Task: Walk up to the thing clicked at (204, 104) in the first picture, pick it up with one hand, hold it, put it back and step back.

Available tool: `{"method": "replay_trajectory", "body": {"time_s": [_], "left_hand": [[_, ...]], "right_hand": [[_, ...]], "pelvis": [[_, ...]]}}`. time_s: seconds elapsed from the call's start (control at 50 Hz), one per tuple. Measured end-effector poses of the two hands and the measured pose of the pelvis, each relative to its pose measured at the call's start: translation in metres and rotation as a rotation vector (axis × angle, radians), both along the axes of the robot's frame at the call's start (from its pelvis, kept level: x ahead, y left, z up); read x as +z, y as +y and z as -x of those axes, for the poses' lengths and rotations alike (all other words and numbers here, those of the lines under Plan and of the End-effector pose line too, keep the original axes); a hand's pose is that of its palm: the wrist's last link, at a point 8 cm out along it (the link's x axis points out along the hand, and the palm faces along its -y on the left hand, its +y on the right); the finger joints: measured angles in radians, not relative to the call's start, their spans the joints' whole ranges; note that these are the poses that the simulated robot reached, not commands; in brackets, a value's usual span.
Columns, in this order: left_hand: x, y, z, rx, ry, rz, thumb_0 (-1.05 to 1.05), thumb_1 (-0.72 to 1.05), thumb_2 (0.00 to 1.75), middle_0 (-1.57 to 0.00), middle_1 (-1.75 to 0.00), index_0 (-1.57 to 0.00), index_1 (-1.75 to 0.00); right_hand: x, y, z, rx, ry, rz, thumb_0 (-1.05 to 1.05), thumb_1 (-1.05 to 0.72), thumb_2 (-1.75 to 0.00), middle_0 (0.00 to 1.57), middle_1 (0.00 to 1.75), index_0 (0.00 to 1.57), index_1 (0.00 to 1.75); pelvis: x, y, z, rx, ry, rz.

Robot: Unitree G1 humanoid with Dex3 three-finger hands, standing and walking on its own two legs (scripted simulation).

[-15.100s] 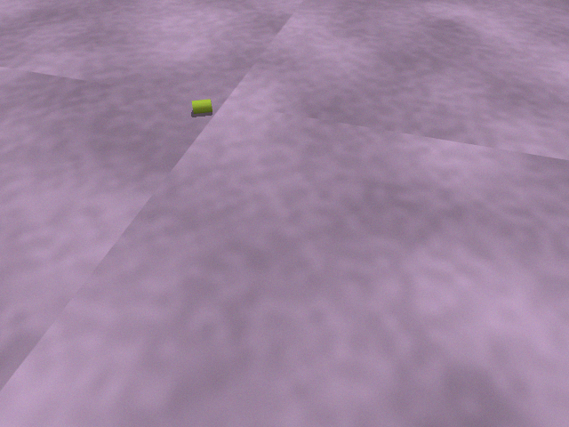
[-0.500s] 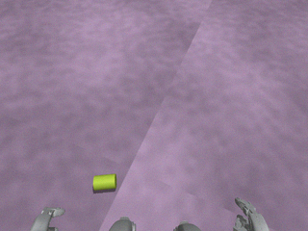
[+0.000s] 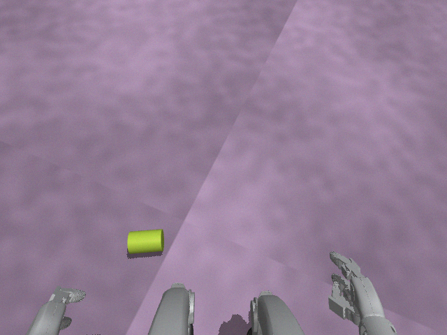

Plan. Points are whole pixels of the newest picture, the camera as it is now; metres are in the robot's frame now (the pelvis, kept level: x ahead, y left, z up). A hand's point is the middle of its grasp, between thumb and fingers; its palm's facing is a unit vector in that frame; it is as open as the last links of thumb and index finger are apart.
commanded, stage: rise first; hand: left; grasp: from above
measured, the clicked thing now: (146, 241) +0.42 +0.28 -0.61
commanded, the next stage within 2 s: none
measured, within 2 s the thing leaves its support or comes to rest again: neither
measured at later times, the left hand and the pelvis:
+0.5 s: hand (104, 279) +0.25 +0.31 -0.32, palm faces -0.44 -0.38 -0.81, open 13.9 cm; pelvis -0.07 +0.00 -0.18, yaw -3 degrees
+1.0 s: hand (118, 261) +0.32 +0.31 -0.42, palm faces -0.44 -0.08 -0.89, open 14.0 cm; pelvis -0.09 +0.00 -0.28, yaw -7 degrees
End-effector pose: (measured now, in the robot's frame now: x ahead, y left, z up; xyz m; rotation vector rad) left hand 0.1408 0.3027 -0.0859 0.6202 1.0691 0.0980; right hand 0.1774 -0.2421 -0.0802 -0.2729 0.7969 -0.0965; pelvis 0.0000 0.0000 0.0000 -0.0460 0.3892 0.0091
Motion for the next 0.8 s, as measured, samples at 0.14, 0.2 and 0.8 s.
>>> {"method": "replay_trajectory", "body": {"time_s": [0.14, 0.2, 0.8], "left_hand": [[-0.03, 0.009, -0.003, -0.103, 0.011, -0.069, 0.0, -0.58, 0.96, -0.12, -1.04, -0.12, -1.05], [-0.057, 0.019, -0.015, -0.169, 0.006, -0.12, 0.0, -0.58, 0.96, -0.12, -1.03, -0.12, -1.04], [-0.25, 0.014, -0.156, -0.778, -0.225, -0.492, 0.0, -0.48, 0.98, -0.12, -0.99, -0.12, -1.0]], "right_hand": [[-0.027, 0.001, 0.003, 0.028, -0.012, 0.006, 0.01, -0.96, -0.91, 0.2, 0.3, 0.2, 0.3], [-0.05, -0.003, 0.004, 0.046, -0.013, 0.021, 0.01, -0.96, -0.91, 0.2, 0.3, 0.2, 0.3], [-0.302, -0.039, 0.183, -0.079, 0.502, 0.052, 0.01, -0.89, -0.9, 0.2, 0.3, 0.2, 0.3]], "pelvis": [[-0.027, 0.001, 0.014, 0.0, 0.045, 0.004], [-0.049, 0.0, 0.022, -0.004, 0.078, 0.004], [-0.262, -0.005, 0.094, -0.076, 0.175, 0.035]]}}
